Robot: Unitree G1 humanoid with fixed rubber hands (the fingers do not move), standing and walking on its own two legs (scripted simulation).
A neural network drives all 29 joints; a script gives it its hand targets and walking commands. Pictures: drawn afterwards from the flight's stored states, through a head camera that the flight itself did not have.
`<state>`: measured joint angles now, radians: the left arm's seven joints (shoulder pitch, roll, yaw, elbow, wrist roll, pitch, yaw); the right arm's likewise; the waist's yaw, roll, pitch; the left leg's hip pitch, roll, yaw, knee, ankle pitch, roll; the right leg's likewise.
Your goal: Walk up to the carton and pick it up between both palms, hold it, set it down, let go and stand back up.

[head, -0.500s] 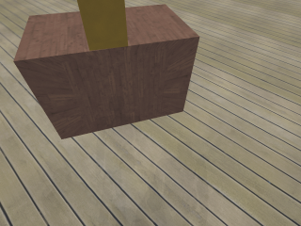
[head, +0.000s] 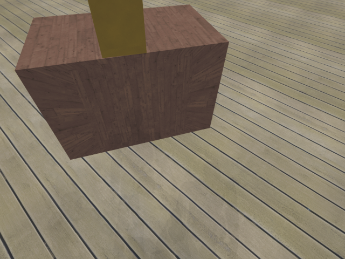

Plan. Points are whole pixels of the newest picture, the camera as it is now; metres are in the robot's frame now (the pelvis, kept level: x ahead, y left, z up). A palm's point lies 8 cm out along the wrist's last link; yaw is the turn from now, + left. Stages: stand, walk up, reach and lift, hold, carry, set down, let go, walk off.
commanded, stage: stand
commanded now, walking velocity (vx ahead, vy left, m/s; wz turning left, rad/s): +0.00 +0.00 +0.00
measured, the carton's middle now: (117, 16) +1.13 +0.24 +0.09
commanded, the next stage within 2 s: walk up in 0.60 s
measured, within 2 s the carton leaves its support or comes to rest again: neither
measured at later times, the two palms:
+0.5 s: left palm out of the picture -0.03 +0.20 -0.15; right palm out of the picture -0.04 -0.20 -0.15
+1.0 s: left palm out of the picture -0.04 +0.25 -0.15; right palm out of the picture +0.02 -0.21 -0.13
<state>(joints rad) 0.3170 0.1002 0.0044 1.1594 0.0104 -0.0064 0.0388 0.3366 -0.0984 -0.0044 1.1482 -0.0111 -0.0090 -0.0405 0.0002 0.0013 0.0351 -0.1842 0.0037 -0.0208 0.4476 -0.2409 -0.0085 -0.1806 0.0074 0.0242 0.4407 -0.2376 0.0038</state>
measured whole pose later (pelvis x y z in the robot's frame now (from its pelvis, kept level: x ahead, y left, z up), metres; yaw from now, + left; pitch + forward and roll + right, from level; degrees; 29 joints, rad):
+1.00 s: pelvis +0.03 +0.03 +0.00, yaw +3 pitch -2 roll -1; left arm 0.39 0.18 0.03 1.12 0.06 -0.05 0.05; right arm 0.38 -0.19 -0.04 1.05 -0.06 -0.02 0.01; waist 0.03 -0.02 0.02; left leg -0.43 0.03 0.00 0.87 -0.46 -0.03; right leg -0.10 -0.05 -0.01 0.41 -0.32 0.00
